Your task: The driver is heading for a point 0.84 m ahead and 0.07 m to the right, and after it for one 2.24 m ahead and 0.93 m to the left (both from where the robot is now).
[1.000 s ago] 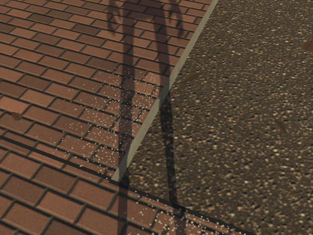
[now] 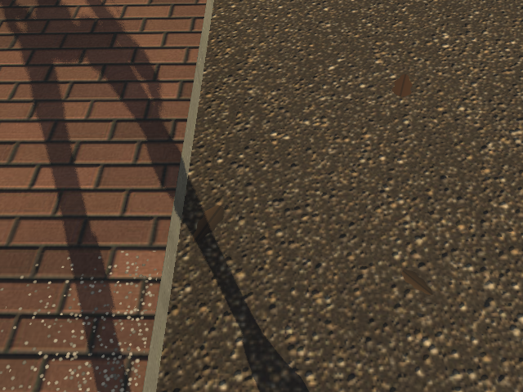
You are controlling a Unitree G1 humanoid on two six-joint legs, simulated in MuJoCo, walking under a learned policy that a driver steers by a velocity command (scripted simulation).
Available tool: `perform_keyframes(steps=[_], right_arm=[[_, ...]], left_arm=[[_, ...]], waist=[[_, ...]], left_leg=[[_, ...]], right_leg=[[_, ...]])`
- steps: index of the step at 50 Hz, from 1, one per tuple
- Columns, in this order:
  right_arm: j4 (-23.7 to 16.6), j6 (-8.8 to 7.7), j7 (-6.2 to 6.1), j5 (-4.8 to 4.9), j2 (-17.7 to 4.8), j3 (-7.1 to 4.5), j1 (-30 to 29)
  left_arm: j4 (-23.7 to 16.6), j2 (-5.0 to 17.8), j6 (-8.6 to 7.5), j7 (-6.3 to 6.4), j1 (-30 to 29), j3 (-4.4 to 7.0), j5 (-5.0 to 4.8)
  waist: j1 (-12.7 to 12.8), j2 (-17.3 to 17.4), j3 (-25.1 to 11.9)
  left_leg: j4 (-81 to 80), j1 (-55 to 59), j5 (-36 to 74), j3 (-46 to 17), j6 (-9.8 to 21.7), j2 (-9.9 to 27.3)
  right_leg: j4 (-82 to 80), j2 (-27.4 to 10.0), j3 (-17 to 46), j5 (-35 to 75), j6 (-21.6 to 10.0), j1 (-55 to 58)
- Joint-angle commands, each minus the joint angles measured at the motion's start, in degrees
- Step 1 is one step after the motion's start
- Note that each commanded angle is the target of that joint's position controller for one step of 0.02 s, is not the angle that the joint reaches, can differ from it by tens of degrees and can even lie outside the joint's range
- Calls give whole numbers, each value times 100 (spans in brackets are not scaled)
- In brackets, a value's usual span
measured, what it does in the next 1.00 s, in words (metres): goes down, turning right: right foot 0.13 m lower, then left foot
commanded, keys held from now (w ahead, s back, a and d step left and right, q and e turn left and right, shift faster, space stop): w+e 0.24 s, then w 0.70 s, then w+q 0.06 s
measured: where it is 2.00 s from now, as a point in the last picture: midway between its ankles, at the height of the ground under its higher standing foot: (294, 170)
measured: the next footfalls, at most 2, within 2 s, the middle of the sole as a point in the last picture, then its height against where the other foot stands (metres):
right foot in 0.06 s outside the picture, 0.13 m lower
left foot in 0.48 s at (250, 366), level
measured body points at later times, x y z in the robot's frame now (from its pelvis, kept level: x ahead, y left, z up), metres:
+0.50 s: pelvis +0.35 -0.03 -0.08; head +0.36 -0.02 +0.37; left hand +0.44 +0.23 -0.21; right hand +0.50 -0.32 -0.14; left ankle +0.50 +0.04 -0.80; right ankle +0.18 -0.13 -0.79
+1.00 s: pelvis +0.60 -0.11 -0.06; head +0.63 -0.12 +0.39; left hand +0.89 +0.03 -0.15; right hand +0.49 -0.36 -0.19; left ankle +0.50 +0.04 -0.80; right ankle +0.72 -0.28 -0.78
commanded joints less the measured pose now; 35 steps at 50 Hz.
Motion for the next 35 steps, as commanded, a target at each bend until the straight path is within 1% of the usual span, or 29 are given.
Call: perform_keyframes(steps=[1, 2, 3, 4, 5, 6, 7, 8, 9, 10, 11, 12, 13, 14, 15, 16, 17, 18, 20, 23, 24, 25, 26, 27, 28, 29, 30, 32, 35], right_arm=[[-323, 5, 68, 135, -1006, -165, -72], [-303, 18, 118, 175, -1071, -161, -197], [-217, -65, 106, 114, -812, -127, -225], [-384, -216, 189, 38, -144, 80, 837], [-558, -421, 276, 159, -569, 112, 740], [-1049, -487, 265, 374, -607, 105, -59], [-1162, -389, 119, 288, -498, 142, -981], [-1362, -329, 48, 382, -426, 195, -970], [-1352, -229, 8, 243, -485, 214, -921], [-1268, -164, 33, 129, -574, 192, -678], [-1221, -128, 56, 112, -744, 81, -761], [-1395, -169, 54, -4, -833, 38, -1067], [-1478, -214, 57, -162, -803, 37, -1314], [-1472, -258, 86, -271, -508, 110, -1400], [-1447, -288, 139, -215, -343, 155, -1476], [-1445, -295, 183, -83, -304, 178, -1673], [-1484, -264, 203, 29, -328, 178, -1835], [-1556, -214, 215, 68, -401, 167, -2057], [-1648, -200, 270, 54, -624, 79, -2227], [-1606, -227, 316, 38, -791, -43, -1801], [-1421, -256, 318, -9, -961, -139, -1056], [-1270, -290, 361, -82, -1318, -237, -172], [-888, -233, 463, -34, -1511, -338, 596], [-920, -240, 496, 41, -1021, -190, 448], [-1022, -202, 478, 33, -842, -124, -95], [-1111, -163, 470, -41, -808, -96, -524], [-1132, -165, 458, -65, -746, -78, -779], [-1102, -187, 443, -67, -629, -34, -905], [-922, -209, 369, -13, -826, -84, -574]], left_arm=[[218, 542, -17, 138, 962, 224, 75], [501, 821, -43, 253, 1819, 373, 110], [791, 1226, -36, 343, 2425, 471, 199], [772, 1766, -106, 367, 2361, 392, 385], [628, 1566, -75, 310, 2780, 346, 187], [846, 1607, 45, 352, 3318, 390, 89], [867, 1145, 112, 421, 2671, 271, -49], [692, 1295, 79, 502, 2250, 243, 15], [479, 1158, -7, 491, 1737, 166, 99], [304, 912, -67, 437, 1338, 96, 186], [163, 687, -169, 450, 769, -8, 217], [77, 794, -217, 557, 405, 14, 108], [83, 876, -191, 672, 423, 15, 169], [118, 847, -172, 760, 534, 8, 213], [201, 756, -155, 797, 809, 2, 183], [311, 723, -159, 805, 1165, 2, 126], [404, 742, -157, 801, 1368, 18, 69], [485, 710, -144, 789, 1542, 37, 6], [571, 708, -117, 772, 1769, 82, -33], [574, 692, -12, 750, 1803, 121, 61], [524, 535, 12, 721, 1791, 63, 98], [478, 173, -26, 696, 2319, -47, 165], [507, -51, -104, 661, 2765, -132, 18], [475, 541, -133, 645, 2274, 0, -54], [242, 761, -139, 647, 1457, 59, -31], [115, 697, -132, 660, 1067, 52, 47], [76, 623, -134, 676, 978, 71, 110], [145, 486, -74, 688, 1200, 92, 96], [83, 341, -54, 705, 927, 59, 170]], waist=[[640, 252, -82], [1220, 328, -514], [1622, -568, -625], [883, -1822, -1846], [1281, -1022, -3315], [1477, -810, -3347], [1336, 122, -2165], [1040, -359, -1841], [818, 250, -1485], [525, 538, -1084], [238, 615, -493], [88, 255, 68], [200, 153, 164], [265, -62, -48], [419, -261, -252], [636, -299, -343], [748, -313, -254], [838, -328, -127], [888, -331, 36], [615, -435, -12], [304, -255, -488], [227, 699, -1391], [206, 2325, -1983], [118, 1520, -1339], [89, 851, -602], [222, 449, -280], [397, 393, -177], [614, 686, -358], [563, 571, -342]], left_leg=[[1426, -865, 5247, -404, 765, 1032], [2958, -1446, 5692, -280, 560, 900], [5476, -3038, 2565, -391, 183, 195], [7910, -5329, -984, -1332, 37, -80], [7903, -5472, -760, -2242, 80, -21], [7393, -5951, -306, -2235, 90, -128], [6813, -6459, 366, -1768, 190, 16], [7166, -6678, 797, -1875, 148, -9], [7172, -6430, 739, -2071, 127, 188], [6485, -6100, 1006, -2343, 345, 413], [5134, -5566, 1872, -2501, 496, 601], [3817, -5070, 2381, -2391, 368, 652], [2636, -4298, 3109, -2048, 230, 457], [1791, -3419, 4012, -1846, 143, 278], [1106, -2878, 4975, -1681, 77, 42], [617, -2737, 5508, -1615, 46, -143], [202, -2855, 5575, -1686, 52, -188], [-68, -3027, 5378, -1749, 115, -190], [-496, -3247, 5021, -1855, 368, -193], [-651, -2956, 3951, -1699, 774, -324], [-617, -2031, 4016, -1730, 996, -288], [-465, -108, 3929, -3083, 1634, 698], [-1776, 1114, 1907, -5869, 2354, 1684], [-2136, 870, 612, -6313, 2148, 1652], [-2166, 60, 800, -5484, 1905, 1462], [-2230, -707, 1539, -4768, 1852, 1234], [-2318, -1199, 2154, -4303, 1808, 1039], [-2523, -1553, 2848, -3667, 1692, 733], [-2753, -1463, 3765, -3238, 1852, 808]], right_leg=[[-405, 559, -688, -106, -143, 1885], [-801, 651, -856, 388, -361, 3333], [-849, 255, -359, 1363, -773, 4900], [1534, -822, 1186, 4093, -1577, 7274], [1336, -1289, 2235, 3142, -2286, 7660], [-38, -1472, 3112, -197, -2391, 7319], [-977, -1120, 3179, -2477, -1829, 6212], [-1249, -1619, 4128, -3231, -2150, 5343], [-1271, -1725, 4360, -3081, -2173, 4294], [-1071, -1577, 3939, -3260, -1982, 3218], [-1355, -1232, 3242, -3037, -1583, 1968], [-1591, -802, 2591, -2297, -1459, 974], [-1692, -260, 1681, -1631, -1348, 360], [-1621, 132, 1055, -1269, -1230, 53], [-1588, 294, 741, -1283, -1163, 148], [-1702, 166, 796, -1472, -1174, 534], [-1707, -17, 949, -1744, -1153, 953], [-1675, -175, 1113, -1985, -1120, 1318], [-1393, -375, 1391, -2503, -962, 2017], [-662, -442, 1540, -1668, -740, 2683], [325, -80, 1278, -1099, -602, 2625], [2203, 501, 857, -2158, -329, 1409], [4007, 1152, 463, -5018, -21, -212], [4565, 837, 834, -5101, -105, -1018], [4534, 537, 637, -4533, -156, -1231], [4196, 302, 455, -4070, -146, -1009], [3741, 86, 452, -3761, -118, -743], [3165, -75, 399, -3469, -51, -140], [2430, -130, 273, -3025, 92, -365]])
